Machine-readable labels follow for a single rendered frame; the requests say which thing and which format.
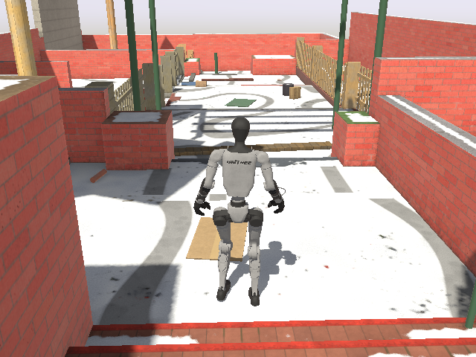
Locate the left robot forearm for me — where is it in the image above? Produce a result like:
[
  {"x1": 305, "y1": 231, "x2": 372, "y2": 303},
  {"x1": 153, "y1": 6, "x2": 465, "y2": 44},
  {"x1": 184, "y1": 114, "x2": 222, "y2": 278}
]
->
[{"x1": 196, "y1": 178, "x2": 210, "y2": 204}]

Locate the left robot foot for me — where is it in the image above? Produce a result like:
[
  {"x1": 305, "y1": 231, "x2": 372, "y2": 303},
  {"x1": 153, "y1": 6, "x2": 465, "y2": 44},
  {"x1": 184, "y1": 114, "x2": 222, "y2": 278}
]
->
[{"x1": 216, "y1": 280, "x2": 231, "y2": 300}]

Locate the right robot forearm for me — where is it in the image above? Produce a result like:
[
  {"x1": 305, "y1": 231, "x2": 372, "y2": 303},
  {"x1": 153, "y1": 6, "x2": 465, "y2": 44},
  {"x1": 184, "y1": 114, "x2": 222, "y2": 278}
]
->
[{"x1": 269, "y1": 180, "x2": 283, "y2": 203}]

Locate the robot right hand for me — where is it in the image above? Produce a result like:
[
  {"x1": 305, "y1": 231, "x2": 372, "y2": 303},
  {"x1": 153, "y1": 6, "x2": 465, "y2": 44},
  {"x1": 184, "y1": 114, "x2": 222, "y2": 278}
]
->
[{"x1": 268, "y1": 200, "x2": 285, "y2": 213}]

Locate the left robot upper arm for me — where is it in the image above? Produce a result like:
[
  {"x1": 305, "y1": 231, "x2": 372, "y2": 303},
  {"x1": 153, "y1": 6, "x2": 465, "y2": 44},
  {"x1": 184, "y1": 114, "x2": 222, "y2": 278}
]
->
[{"x1": 203, "y1": 149, "x2": 225, "y2": 189}]

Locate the left robot thigh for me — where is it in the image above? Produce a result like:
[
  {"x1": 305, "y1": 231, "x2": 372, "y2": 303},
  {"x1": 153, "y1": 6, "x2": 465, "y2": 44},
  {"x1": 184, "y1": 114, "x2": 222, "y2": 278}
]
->
[{"x1": 213, "y1": 207, "x2": 233, "y2": 254}]

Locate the right robot upper arm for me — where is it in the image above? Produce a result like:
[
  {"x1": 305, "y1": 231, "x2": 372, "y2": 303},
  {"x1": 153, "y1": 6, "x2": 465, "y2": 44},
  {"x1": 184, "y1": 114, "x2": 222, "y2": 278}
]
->
[{"x1": 255, "y1": 150, "x2": 276, "y2": 191}]

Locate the robot left hand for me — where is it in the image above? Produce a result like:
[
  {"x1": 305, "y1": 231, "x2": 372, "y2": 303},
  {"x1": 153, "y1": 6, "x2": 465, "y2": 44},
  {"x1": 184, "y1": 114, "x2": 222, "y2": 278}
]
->
[{"x1": 193, "y1": 201, "x2": 210, "y2": 216}]

